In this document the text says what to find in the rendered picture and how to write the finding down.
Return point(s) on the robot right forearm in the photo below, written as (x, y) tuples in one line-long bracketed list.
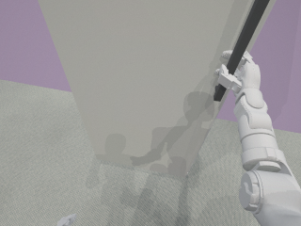
[(257, 136)]

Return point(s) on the handle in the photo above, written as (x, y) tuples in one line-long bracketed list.
[(248, 30)]

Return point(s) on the robot right hand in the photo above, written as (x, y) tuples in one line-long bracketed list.
[(248, 78)]

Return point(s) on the robot right upper arm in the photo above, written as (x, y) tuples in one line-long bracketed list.
[(273, 198)]

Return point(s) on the robot left hand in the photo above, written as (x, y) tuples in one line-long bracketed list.
[(67, 221)]

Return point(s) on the fridge door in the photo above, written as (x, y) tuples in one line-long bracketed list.
[(142, 72)]

